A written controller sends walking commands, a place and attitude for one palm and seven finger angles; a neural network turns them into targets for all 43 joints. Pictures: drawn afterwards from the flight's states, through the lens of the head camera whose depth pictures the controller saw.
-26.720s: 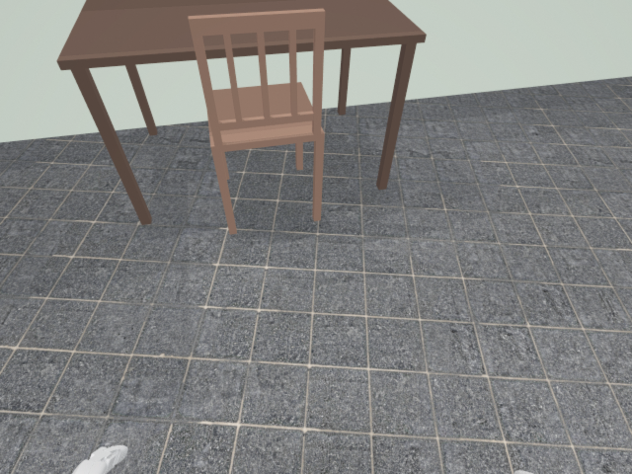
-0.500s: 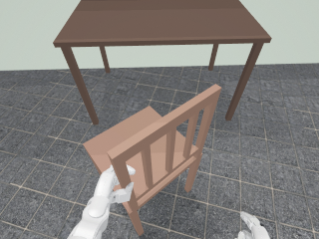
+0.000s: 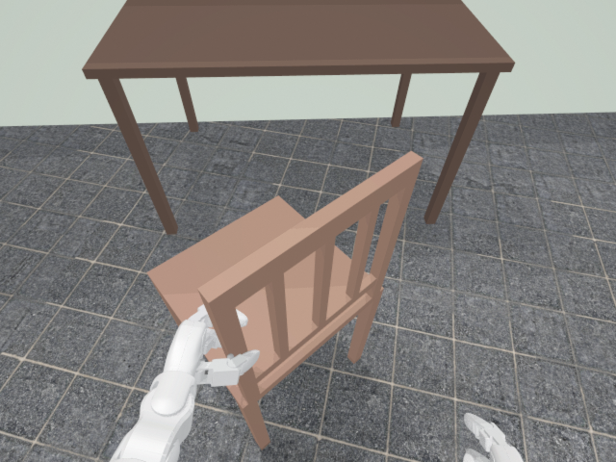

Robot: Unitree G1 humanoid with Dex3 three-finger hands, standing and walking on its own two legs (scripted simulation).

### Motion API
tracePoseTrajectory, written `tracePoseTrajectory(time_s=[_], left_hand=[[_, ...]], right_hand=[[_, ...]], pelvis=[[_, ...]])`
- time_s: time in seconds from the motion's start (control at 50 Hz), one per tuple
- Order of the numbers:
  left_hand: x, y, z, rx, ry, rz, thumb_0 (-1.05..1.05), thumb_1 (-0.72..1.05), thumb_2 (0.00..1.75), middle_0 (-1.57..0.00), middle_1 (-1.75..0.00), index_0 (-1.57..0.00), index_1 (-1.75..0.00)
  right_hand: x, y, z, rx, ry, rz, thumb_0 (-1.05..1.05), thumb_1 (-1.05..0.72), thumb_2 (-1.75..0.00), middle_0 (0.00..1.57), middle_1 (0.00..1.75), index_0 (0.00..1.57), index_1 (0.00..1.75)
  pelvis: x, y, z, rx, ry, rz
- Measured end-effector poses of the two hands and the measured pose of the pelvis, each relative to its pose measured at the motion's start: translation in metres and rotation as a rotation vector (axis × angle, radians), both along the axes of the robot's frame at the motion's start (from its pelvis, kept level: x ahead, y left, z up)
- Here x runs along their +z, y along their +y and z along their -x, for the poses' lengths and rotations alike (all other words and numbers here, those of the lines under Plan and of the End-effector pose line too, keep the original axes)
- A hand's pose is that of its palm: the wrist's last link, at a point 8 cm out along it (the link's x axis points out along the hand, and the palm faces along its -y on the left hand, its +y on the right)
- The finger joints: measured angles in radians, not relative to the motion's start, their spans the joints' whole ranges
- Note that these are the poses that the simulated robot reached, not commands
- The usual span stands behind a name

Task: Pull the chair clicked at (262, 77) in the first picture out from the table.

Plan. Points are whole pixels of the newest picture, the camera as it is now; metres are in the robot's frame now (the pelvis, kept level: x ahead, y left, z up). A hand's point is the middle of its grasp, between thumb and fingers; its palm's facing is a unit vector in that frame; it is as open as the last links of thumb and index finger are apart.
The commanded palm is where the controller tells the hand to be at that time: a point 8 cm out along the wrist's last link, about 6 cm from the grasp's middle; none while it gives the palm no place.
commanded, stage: open the thumb and straighten the fingers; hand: left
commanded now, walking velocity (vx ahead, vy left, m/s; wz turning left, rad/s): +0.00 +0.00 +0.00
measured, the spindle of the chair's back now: (321, 284) +0.41 -0.02 -0.08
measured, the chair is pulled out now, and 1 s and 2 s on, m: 0.60 0.60 0.60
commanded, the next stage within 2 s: draw the fingers out of the gap in 0.52 s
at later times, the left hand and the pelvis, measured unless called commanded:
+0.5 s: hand (220, 357) +0.27 +0.13 -0.05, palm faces -0.05 -0.97 -0.22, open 16.9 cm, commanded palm +0.25 +0.17 -0.03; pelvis +0.02 -0.01 -0.02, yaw +1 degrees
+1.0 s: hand (211, 416) +0.19 +0.13 -0.05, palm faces -0.07 -0.98 -0.19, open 17.5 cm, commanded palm +0.18 +0.18 -0.03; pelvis +0.01 +0.00 -0.03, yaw +2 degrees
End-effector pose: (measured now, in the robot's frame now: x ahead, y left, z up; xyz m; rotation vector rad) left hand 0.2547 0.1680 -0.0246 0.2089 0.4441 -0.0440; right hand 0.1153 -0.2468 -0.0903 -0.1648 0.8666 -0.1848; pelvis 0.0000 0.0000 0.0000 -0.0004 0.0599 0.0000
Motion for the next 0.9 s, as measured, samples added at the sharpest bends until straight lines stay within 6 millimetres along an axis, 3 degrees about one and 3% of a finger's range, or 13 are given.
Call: tracePoseTrajectory(time_s=[0.14,0.28,0.36,0.54,0.7,0.9], left_hand=[[-0.004,0.011,-0.005,0.012,0.031,-0.02,0.02,-0.2,0.37,-0.36,-1.26,-0.45,-1.31],[-0.002,-0.001,-0.004,-0.006,0.029,0.0,0.0,-0.45,0.24,-0.29,-0.92,-0.32,-0.94],[-0.005,-0.004,-0.005,0.005,0.032,0.0,0.0,-0.5,0.22,-0.22,-0.67,-0.23,-0.67],[-0.005,0.016,-0.001,0.044,0.048,-0.031,-0.01,-0.54,0.2,-0.06,-0.17,-0.06,-0.17],[-0.007,0.015,0.003,0.026,0.056,-0.002,-0.01,-0.54,0.2,-0.01,-0.04,-0.01,-0.03],[-0.006,0.022,0.056,0.041,0.081,-0.015,-0.01,-0.54,0.2,0.0,-0.01,0.0,0.0]], right_hand=[[-0.009,-0.002,-0.013,0.015,-0.033,-0.001,0.01,-0.9,-0.9,0.2,0.3,0.2,0.3],[-0.015,0.003,-0.031,0.036,-0.08,-0.011,0.01,-0.9,-0.9,0.2,0.3,0.2,0.3],[-0.017,0.004,-0.04,0.052,-0.091,-0.011,0.01,-0.9,-0.9,0.2,0.3,0.2,0.3],[-0.017,-0.004,-0.048,0.063,-0.105,0.009,0.01,-0.9,-0.9,0.2,0.3,0.2,0.3],[-0.017,-0.012,-0.045,0.054,-0.108,0.033,0.01,-0.9,-0.9,0.2,0.3,0.2,0.3],[-0.011,-0.008,-0.044,0.048,-0.164,0.029,0.01,-0.9,-0.9,0.2,0.3,0.2,0.3]], pelvis=[[-0.009,0.002,-0.004,0.0,0.042,-0.003],[-0.016,0.002,-0.011,0.009,0.064,-0.002],[-0.019,-0.002,-0.014,0.011,0.073,-0.005],[-0.024,-0.009,-0.015,0.025,0.082,0.002],[-0.027,-0.01,-0.014,0.028,0.089,0.001],[-0.029,-0.007,-0.012,0.032,0.081,0.007]])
